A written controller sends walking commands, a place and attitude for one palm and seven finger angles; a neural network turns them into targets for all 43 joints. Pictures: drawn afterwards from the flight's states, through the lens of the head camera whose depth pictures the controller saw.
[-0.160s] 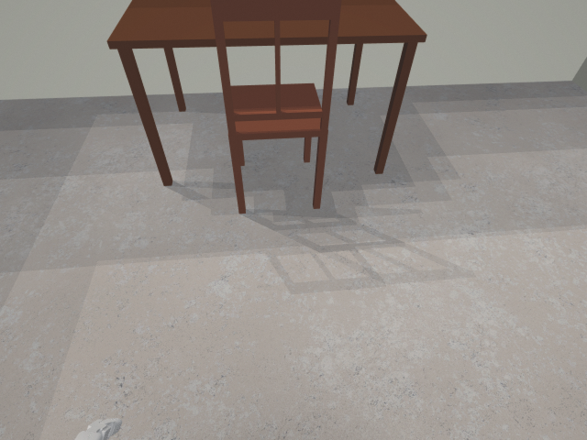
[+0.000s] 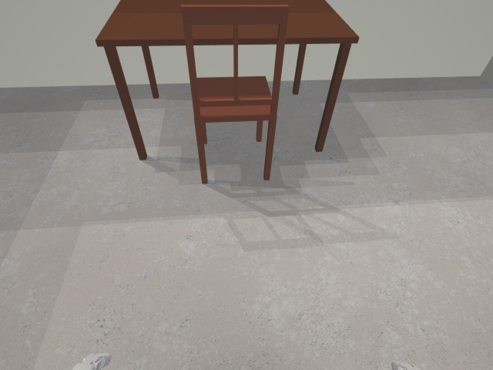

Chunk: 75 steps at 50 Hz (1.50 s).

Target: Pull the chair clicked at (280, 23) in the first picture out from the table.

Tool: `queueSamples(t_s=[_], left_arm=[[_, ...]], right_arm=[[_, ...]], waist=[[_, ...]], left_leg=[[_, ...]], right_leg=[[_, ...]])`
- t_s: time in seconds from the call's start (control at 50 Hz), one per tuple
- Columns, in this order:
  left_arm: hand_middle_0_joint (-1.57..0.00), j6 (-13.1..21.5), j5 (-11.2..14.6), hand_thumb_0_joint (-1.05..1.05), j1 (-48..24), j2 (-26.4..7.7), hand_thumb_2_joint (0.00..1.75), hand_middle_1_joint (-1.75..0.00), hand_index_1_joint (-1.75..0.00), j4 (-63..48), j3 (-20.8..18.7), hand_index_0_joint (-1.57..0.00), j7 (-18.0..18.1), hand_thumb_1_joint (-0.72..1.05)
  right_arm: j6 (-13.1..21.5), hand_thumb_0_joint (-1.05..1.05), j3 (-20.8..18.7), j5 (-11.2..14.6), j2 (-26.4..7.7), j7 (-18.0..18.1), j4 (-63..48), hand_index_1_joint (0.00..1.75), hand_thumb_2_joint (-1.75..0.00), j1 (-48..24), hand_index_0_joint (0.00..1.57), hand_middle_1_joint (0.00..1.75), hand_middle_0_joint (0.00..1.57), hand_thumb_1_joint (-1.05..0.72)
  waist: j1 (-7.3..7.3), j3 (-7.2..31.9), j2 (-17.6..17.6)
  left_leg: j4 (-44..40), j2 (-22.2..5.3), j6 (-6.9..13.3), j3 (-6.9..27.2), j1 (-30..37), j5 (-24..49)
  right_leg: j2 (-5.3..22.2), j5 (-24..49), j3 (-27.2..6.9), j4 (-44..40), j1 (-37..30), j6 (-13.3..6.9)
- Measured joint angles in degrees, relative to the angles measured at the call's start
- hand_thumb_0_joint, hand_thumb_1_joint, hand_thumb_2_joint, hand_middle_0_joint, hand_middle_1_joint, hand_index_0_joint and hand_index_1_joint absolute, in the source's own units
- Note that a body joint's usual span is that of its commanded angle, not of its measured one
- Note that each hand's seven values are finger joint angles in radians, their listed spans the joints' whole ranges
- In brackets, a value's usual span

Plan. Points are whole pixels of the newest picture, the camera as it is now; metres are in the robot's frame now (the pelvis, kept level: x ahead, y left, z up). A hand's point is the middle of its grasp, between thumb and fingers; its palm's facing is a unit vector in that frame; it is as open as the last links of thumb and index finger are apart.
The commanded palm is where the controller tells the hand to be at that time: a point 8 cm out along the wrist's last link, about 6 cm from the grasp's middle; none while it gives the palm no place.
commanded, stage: stand and wait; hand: left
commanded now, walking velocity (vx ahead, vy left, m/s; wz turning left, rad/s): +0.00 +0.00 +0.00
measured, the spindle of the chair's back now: (235, 65) +1.25 +0.11 -0.08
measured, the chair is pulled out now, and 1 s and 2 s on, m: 0.00 0.00 0.00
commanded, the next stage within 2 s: look at it before walking up in 0.66 s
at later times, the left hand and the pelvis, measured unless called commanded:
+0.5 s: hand out of the picture +0.05 +0.24 -0.15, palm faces -0.03 -0.94 -0.33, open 7.4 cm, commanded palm none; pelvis -0.01 -0.01 +0.01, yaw +0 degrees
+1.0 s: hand out of the picture +0.06 +0.24 -0.15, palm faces -0.04 -0.95 -0.32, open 7.4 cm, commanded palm none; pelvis -0.02 -0.01 +0.01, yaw +0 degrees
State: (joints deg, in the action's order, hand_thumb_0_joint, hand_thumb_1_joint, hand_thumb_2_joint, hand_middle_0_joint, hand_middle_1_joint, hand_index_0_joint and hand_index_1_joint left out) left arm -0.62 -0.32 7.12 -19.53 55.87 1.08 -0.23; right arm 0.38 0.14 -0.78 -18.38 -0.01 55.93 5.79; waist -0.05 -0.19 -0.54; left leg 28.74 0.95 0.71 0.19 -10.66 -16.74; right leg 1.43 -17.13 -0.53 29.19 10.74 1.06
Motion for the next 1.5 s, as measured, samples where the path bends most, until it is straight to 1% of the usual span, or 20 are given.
queueSamples(t_s=[0.16, 0.44, 0.92, 1.4, 1.5], left_arm=[[-0.20, -0.01, -0.12, 0.00, 0.76, 0.33, 0.90, -0.30, -0.30, 1.83, -0.09, -0.20, -0.15, 0.90], [-0.20, -0.02, -0.03, 0.00, 1.97, -0.42, 0.90, -0.30, -0.30, 5.26, -0.45, -0.20, -0.15, 0.90], [-0.20, 0.58, -0.12, 0.00, 0.34, -0.03, 0.90, -0.30, -0.30, 6.00, -0.30, -0.20, -0.22, 0.90], [-0.20, 0.69, -0.12, 0.00, 0.63, -0.23, 0.90, -0.30, -0.30, 6.47, -0.36, -0.20, -0.12, 0.91], [-0.20, -0.27, -0.10, 0.00, 1.55, 0.52, 0.90, -0.30, -0.30, 5.85, -0.74, -0.20, 0.26, 0.91]], right_arm=[[-0.04, 0.00, -0.09, 0.09, 0.13, -0.03, 1.86, 0.30, -0.90, -0.34, 0.20, 0.30, 0.20, -0.90], [-0.34, 0.00, -0.36, 0.37, -0.83, 0.04, 5.84, 0.30, -0.90, 1.54, 0.20, 0.30, 0.20, -0.90], [-0.04, 0.00, -0.25, 0.46, -0.46, -0.22, 7.52, 0.30, -0.90, 0.99, 0.20, 0.30, 0.20, -0.90], [-0.02, 0.00, -0.19, 0.58, -0.63, -0.10, 7.65, 0.30, -0.90, 0.23, 0.20, 0.30, 0.20, -0.90], [-0.43, 0.00, -0.32, 0.37, 0.18, 0.45, 7.01, 0.30, -0.90, 0.38, 0.20, 0.30, 0.20, -0.90]], waist=[[-0.28, -0.66, -0.30], [-0.11, -1.86, -0.11], [0.20, -1.57, -0.04], [-0.03, -1.87, -0.02], [-0.60, -1.46, 0.07]], left_leg=[[-1.81, -0.18, -0.21, 0.12, 0.55, 1.41], [-4.07, -0.52, -0.51, 0.21, 1.31, 3.23], [-6.17, -0.83, -0.85, 0.17, 1.78, 4.64], [-7.40, -1.09, -1.03, -0.01, 3.00, 4.70], [-5.93, -1.62, -1.19, -1.22, 2.54, 3.68]], right_leg=[[-0.16, 1.35, 0.13, -1.73, -0.53, -0.16], [-0.49, 3.26, 0.23, -4.11, -1.33, -0.38], [-0.79, 4.58, 0.19, -5.93, -1.61, -0.66], [-1.03, 4.72, 0.03, -7.13, -2.72, -0.79], [-1.56, 4.25, -1.17, -5.70, -1.72, -0.79]])
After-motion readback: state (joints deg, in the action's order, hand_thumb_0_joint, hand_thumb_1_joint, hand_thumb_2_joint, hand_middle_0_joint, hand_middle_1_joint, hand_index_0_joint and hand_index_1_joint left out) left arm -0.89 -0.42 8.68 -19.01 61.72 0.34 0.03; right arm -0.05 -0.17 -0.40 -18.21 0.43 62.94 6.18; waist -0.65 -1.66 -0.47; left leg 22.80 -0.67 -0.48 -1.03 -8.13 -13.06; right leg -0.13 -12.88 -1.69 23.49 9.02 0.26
